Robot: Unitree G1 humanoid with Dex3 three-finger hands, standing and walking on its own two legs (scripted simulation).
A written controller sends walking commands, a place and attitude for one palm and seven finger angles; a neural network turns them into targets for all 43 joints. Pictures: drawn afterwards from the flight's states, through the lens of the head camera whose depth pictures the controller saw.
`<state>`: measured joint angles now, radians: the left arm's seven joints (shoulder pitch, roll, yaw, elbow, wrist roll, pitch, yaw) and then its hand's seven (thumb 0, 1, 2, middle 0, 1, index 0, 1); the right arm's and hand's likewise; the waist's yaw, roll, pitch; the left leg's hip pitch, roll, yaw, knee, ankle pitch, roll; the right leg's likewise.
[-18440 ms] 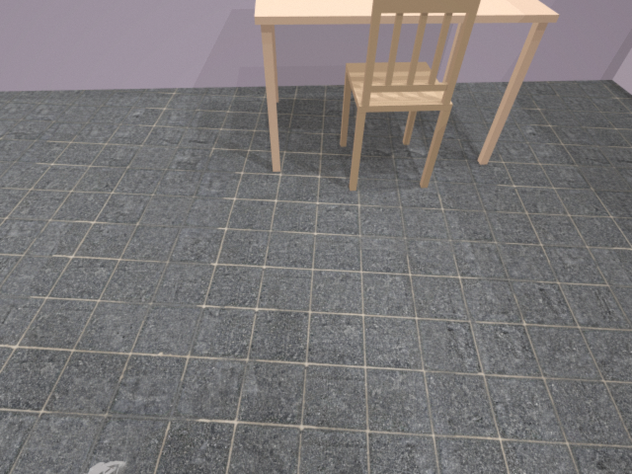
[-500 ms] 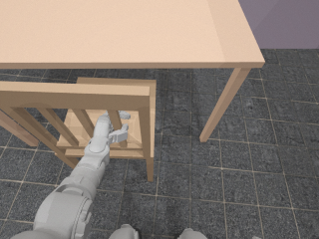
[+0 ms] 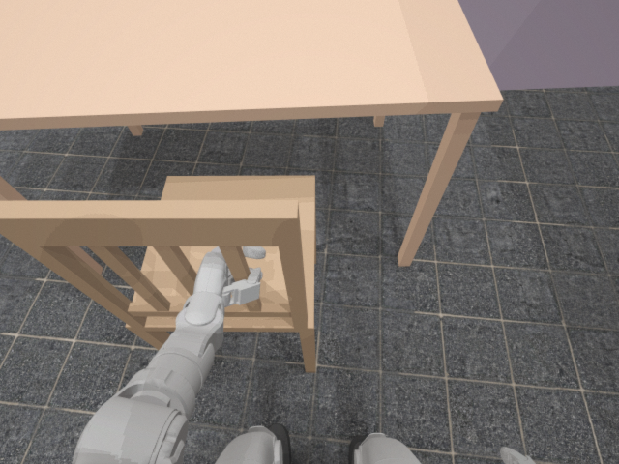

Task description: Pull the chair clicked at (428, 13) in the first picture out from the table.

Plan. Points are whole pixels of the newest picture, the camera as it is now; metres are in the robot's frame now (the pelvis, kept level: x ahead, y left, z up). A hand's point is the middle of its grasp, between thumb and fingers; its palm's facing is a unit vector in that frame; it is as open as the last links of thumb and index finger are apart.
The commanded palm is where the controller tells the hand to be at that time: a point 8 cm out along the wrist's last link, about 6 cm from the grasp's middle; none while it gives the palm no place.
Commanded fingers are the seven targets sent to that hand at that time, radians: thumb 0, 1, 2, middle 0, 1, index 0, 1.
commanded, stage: step backward, pulling the chair out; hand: left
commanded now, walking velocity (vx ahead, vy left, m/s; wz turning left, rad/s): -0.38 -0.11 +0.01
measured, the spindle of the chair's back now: (189, 279) +0.39 +0.19 -0.09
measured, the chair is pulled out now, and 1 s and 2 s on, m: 0.17 0.25 0.38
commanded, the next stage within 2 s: none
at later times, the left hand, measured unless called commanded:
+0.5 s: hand (244, 313) +0.32 +0.10 -0.06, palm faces -0.03 -0.99 -0.16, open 5.5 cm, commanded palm +0.33 +0.15 -0.06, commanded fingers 0.00 0.90 0.90 -0.50 -1.45 -0.50 -1.45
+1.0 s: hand (240, 337) +0.28 +0.10 -0.06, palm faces -0.05 -0.99 -0.16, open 5.5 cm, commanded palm +0.29 +0.16 -0.06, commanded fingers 0.00 0.90 0.90 -0.50 -1.45 -0.50 -1.45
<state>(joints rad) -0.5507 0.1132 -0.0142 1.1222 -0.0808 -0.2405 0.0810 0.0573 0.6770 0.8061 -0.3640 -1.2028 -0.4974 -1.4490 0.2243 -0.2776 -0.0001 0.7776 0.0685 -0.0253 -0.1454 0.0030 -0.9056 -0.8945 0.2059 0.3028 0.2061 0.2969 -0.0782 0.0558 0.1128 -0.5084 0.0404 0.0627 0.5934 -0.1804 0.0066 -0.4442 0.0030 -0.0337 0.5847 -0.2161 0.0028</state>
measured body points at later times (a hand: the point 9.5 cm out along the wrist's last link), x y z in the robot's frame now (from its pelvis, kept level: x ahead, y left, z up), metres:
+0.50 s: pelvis -0.04 -0.01 +0.00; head +0.04 -0.03 +0.44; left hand +0.32 +0.15 -0.05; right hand +0.05 -0.26 -0.14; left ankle -0.02 +0.12 -0.70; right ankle +0.05 -0.12 -0.72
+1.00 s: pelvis -0.10 +0.00 +0.00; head +0.00 -0.02 +0.43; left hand +0.28 +0.15 -0.05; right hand -0.02 -0.27 -0.14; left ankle -0.06 +0.14 -0.73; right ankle +0.03 -0.12 -0.72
